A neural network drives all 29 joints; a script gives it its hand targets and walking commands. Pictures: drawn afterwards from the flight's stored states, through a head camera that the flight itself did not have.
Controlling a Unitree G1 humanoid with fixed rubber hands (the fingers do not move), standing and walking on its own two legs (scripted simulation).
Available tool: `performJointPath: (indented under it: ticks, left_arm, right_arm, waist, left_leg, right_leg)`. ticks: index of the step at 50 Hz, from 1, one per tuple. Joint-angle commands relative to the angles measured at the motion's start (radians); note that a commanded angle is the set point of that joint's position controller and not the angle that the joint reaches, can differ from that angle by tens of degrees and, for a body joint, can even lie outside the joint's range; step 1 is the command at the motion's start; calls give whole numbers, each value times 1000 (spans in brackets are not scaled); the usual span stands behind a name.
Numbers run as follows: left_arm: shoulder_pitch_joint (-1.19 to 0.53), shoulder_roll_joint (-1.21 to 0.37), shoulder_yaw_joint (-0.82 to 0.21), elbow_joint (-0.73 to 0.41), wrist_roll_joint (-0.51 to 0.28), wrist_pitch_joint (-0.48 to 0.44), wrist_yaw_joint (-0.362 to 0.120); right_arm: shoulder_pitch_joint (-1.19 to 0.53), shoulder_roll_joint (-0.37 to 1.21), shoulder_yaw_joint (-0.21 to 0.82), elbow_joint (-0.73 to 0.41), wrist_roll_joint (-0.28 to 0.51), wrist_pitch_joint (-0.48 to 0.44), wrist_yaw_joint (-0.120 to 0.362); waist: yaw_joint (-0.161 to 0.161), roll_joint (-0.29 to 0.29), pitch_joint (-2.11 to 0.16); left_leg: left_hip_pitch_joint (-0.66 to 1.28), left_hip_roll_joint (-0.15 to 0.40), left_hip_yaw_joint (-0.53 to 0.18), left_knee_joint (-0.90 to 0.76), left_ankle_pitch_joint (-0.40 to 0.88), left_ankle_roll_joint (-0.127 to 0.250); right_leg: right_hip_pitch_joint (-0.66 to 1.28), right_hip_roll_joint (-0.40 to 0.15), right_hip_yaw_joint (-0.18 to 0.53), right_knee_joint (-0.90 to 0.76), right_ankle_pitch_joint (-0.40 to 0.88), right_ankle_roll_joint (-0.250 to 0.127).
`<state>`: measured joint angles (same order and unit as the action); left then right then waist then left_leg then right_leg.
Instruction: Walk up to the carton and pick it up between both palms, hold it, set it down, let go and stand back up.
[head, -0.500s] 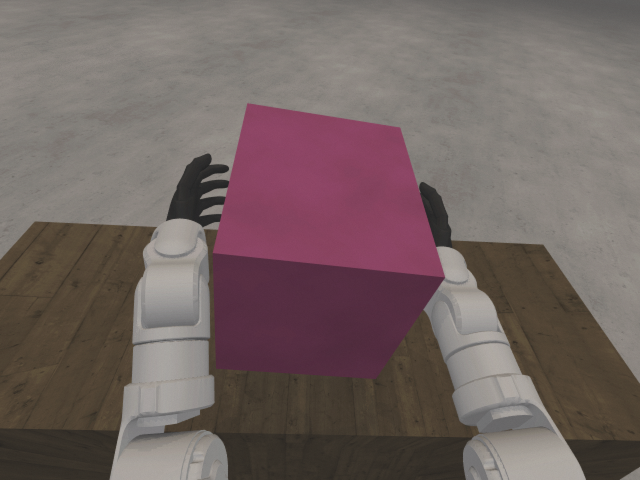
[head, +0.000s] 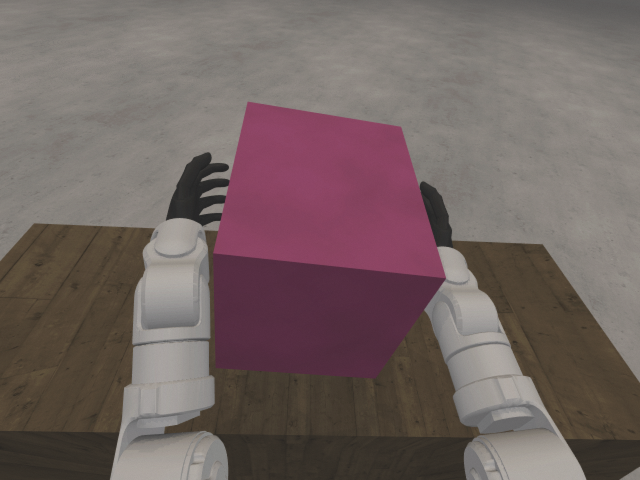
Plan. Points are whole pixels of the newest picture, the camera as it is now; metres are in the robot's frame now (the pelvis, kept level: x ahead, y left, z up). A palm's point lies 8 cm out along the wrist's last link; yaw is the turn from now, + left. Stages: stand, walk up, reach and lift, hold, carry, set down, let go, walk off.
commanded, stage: hold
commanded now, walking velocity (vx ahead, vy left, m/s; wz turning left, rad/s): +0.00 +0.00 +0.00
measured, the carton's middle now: (312, 242) +0.38 -0.01 +0.15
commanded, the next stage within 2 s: set down in 1.92 s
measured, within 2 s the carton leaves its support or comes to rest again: neither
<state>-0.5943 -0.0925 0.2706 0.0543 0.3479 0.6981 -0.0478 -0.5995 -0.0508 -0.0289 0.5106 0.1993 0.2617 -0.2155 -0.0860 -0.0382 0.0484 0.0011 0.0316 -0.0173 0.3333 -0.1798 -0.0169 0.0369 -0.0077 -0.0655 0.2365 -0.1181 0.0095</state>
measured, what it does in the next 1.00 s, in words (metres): stands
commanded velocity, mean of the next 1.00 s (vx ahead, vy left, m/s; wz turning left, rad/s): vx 0.00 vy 0.00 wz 0.00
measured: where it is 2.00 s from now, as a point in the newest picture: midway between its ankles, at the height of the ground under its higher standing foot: outside the picture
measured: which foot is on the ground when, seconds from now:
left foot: down 0.00-1.00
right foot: down 0.00-1.00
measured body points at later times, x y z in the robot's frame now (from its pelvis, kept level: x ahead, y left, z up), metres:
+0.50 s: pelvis +0.00 +0.00 +0.00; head -0.05 +0.02 +0.45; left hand +0.37 +0.14 +0.20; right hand +0.37 -0.16 +0.17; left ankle +0.01 +0.13 -0.75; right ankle +0.02 -0.12 -0.75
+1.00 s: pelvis +0.00 +0.00 +0.00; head -0.04 +0.02 +0.45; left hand +0.37 +0.14 +0.20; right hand +0.37 -0.16 +0.16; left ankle +0.01 +0.13 -0.75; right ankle +0.02 -0.12 -0.75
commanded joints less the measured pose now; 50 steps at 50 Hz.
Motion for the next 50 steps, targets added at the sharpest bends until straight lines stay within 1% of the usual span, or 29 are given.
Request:
performJointPath:
  ticks: [1, 2, 3, 6, 7, 8, 11, 12, 14, 15, 16, 18, 19, 21, 22, 23, 26, 28, 31, 33, 34, 38, 40, 42, 43, 46, 48, 49, 50]
  left_arm:
    - [-504, -532, -494, -21, -141, -45, -115]
    - [-482, -525, -478, 7, -127, -39, -117]
    - [-490, -529, -480, -17, -132, -38, -116]
    - [-492, -535, -488, -2, -138, -38, -114]
    - [-514, -525, -480, 2, -134, -39, -115]
    - [-526, -538, -491, -8, -140, -39, -115]
    - [-519, -537, -499, -6, -142, -42, -114]
    - [-510, -533, -489, -13, -143, -45, -117]
    - [-518, -522, -464, 21, -128, -40, -122]
    - [-508, -523, -463, 29, -123, -37, -124]
    - [-517, -528, -472, 9, -132, -37, -124]
    - [-509, -547, -514, -32, -155, -46, -115]
    - [-503, -545, -523, -34, -158, -50, -111]
    - [-515, -525, -478, 21, -133, -49, -110]
    - [-523, -525, -474, 15, -137, -49, -112]
    - [-529, -525, -475, 31, -135, -47, -113]
    - [-524, -537, -479, 30, -138, -46, -116]
    - [-541, -537, -474, 21, -138, -48, -118]
    - [-537, -540, -485, -1, -137, -49, -117]
    - [-518, -539, -479, 14, -136, -48, -118]
    - [-519, -546, -498, -11, -144, -52, -116]
    - [-517, -531, -471, 14, -125, -43, -120]
    - [-494, -531, -485, -15, -131, -41, -121]
    - [-503, -537, -502, -28, -139, -43, -116]
    - [-508, -530, -493, -19, -134, -44, -115]
    - [-517, -528, -486, 1, -140, -44, -116]
    - [-528, -535, -489, 13, -146, -47, -111]
    - [-530, -551, -510, -15, -156, -51, -108]
    - [-532, -548, -509, 0, -148, -51, -106]
  right_arm:
    - [-819, 591, 416, -405, 64, -78, 79]
    - [-793, 580, 402, -377, 57, -71, 79]
    - [-806, 587, 414, -397, 63, -75, 82]
    - [-814, 594, 404, -393, 60, -74, 84]
    - [-803, 589, 386, -355, 49, -67, 84]
    - [-818, 591, 383, -372, 48, -73, 88]
    - [-806, 584, 389, -372, 49, -72, 85]
    - [-803, 597, 399, -381, 52, -71, 82]
    - [-810, 594, 390, -357, 45, -67, 81]
    - [-804, 585, 380, -345, 43, -68, 83]
    - [-819, 592, 388, -372, 48, -75, 84]
    - [-829, 590, 412, -417, 68, -85, 81]
    - [-836, 593, 425, -435, 73, -84, 79]
    - [-815, 592, 401, -363, 51, -68, 81]
    - [-819, 602, 399, -366, 46, -70, 85]
    - [-822, 596, 382, -354, 41, -70, 88]
    - [-817, 602, 381, -350, 42, -69, 86]
    - [-823, 601, 380, -340, 42, -67, 84]
    - [-812, 586, 375, -338, 46, -72, 87]
    - [-824, 593, 389, -367, 48, -78, 87]
    - [-818, 593, 394, -383, 53, -80, 84]
    - [-798, 587, 381, -339, 46, -69, 84]
    - [-797, 593, 412, -389, 64, -76, 80]
    - [-799, 588, 413, -393, 66, -76, 79]
    - [-812, 589, 416, -395, 63, -75, 79]
    - [-817, 593, 402, -384, 48, -72, 83]
    - [-838, 599, 399, -388, 49, -74, 87]
    - [-830, 610, 399, -401, 52, -79, 88]
    - [-818, 597, 388, -367, 49, -74, 89]
  waist:
    - [7, 35, -377]
    - [0, 34, -341]
    - [15, 30, -360]
    - [7, 33, -350]
    - [-4, 31, -332]
    - [-3, 47, -347]
    - [-12, 47, -363]
    - [-4, 30, -359]
    - [5, 34, -335]
    - [-1, 35, -329]
    - [4, 35, -351]
    - [-5, 57, -416]
    - [-2, 47, -430]
    - [6, 26, -341]
    - [11, 12, -354]
    - [6, 28, -333]
    - [0, 42, -347]
    - [-5, 28, -360]
    - [-10, 49, -365]
    - [-2, 35, -375]
    - [-12, 42, -395]
    - [-5, 43, -333]
    - [-1, 39, -380]
    - [-9, 54, -382]
    - [1, 40, -374]
    - [3, 23, -354]
    - [9, 27, -364]
    - [-3, 41, -393]
    - [-8, 54, -367]
  left_leg:
    - [74, -75, 49, -12, 256, -8]
    - [72, -73, 49, -18, 248, -8]
    - [71, -73, 51, -19, 254, -6]
    - [55, -76, 51, -22, 228, -2]
    - [49, -75, 51, -31, 194, -3]
    - [53, -72, 53, -32, 191, -7]
    - [78, -70, 48, -19, 235, -11]
    - [69, -74, 48, -17, 237, -4]
    - [51, -77, 55, -32, 191, 1]
    - [47, -76, 55, -37, 180, 1]
    - [47, -76, 56, -32, 199, -1]
    - [88, -74, 45, 2, 294, -18]
    - [100, -75, 41, 8, 307, -18]
    - [57, -77, 48, -24, 201, 0]
    - [45, -77, 52, -34, 176, 9]
    - [34, -75, 52, -43, 145, 9]
    - [44, -78, 53, -31, 176, 2]
    - [56, -76, 51, -31, 186, 1]
    - [74, -73, 45, -23, 224, -13]
    - [68, -77, 50, -20, 238, -5]
    - [84, -74, 44, -11, 267, -12]
    - [54, -76, 51, -28, 210, -8]
    - [76, -76, 49, -12, 271, -9]
    - [85, -74, 43, -3, 294, -19]
    - [78, -77, 47, -6, 272, -13]
    - [56, -75, 51, -28, 197, 0]
    - [48, -73, 48, -30, 183, 4]
    - [58, -73, 47, -23, 207, -2]
    - [65, -73, 43, -23, 209, -7]
  right_leg:
    - [98, 77, -35, 4, 165, 28]
    - [97, 77, -36, 0, 155, 27]
    - [97, 79, -38, 1, 147, 26]
    - [88, 73, -29, -6, 132, 25]
    - [77, 71, -30, -6, 106, 26]
    - [73, 72, -33, -6, 95, 23]
    - [80, 76, -35, -2, 136, 24]
    - [92, 73, -31, -1, 155, 29]
    - [93, 66, -30, -5, 132, 29]
    - [90, 67, -31, -7, 117, 27]
    - [98, 69, -33, -4, 125, 28]
    - [115, 79, -35, 12, 198, 22]
    - [111, 83, -34, 12, 201, 25]
    - [74, 73, -31, -6, 113, 29]
    - [76, 71, -30, -6, 99, 32]
    - [63, 68, -29, -11, 66, 25]
    - [80, 67, -26, -5, 116, 27]
    - [80, 73, -34, -3, 121, 31]
    - [74, 76, -39, -3, 117, 23]
    - [87, 75, -34, -2, 149, 27]
    - [95, 78, -35, 6, 178, 29]
    - [85, 71, -35, -6, 122, 27]
    - [119, 77, -34, 4, 185, 28]
    - [102, 79, -35, 9, 195, 26]
    - [97, 77, -35, 3, 172, 28]
    - [84, 72, -34, -2, 122, 29]
    - [78, 73, -31, -2, 102, 25]
    - [82, 74, -31, 2, 125, 25]
    - [69, 73, -32, -1, 115, 21]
